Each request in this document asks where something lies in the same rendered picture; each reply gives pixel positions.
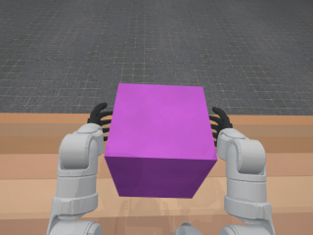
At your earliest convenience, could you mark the carton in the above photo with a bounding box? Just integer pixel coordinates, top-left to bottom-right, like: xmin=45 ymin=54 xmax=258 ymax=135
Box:
xmin=104 ymin=83 xmax=218 ymax=199

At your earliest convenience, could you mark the right robot forearm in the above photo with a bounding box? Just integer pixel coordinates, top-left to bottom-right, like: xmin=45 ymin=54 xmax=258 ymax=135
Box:
xmin=216 ymin=128 xmax=276 ymax=235

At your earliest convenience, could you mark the robot left upper arm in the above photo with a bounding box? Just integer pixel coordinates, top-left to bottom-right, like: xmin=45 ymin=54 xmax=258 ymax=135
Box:
xmin=49 ymin=220 xmax=103 ymax=235

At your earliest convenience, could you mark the left robot forearm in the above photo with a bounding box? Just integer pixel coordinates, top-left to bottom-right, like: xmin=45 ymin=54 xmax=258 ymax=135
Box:
xmin=46 ymin=123 xmax=105 ymax=235

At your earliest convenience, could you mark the left robot hand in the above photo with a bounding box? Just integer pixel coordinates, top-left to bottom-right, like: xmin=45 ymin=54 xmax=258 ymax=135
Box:
xmin=87 ymin=102 xmax=113 ymax=141

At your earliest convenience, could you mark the right robot hand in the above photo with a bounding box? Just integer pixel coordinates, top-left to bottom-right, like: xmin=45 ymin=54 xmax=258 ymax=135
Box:
xmin=208 ymin=107 xmax=233 ymax=147

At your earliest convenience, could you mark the right robot shin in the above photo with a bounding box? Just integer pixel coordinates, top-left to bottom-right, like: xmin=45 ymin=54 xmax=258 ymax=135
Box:
xmin=180 ymin=221 xmax=192 ymax=227

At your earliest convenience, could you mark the robot right upper arm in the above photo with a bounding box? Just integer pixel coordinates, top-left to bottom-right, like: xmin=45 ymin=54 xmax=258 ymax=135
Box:
xmin=218 ymin=224 xmax=271 ymax=235

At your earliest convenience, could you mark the right robot thigh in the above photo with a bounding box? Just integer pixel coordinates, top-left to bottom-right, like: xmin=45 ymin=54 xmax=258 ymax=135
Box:
xmin=174 ymin=225 xmax=202 ymax=235

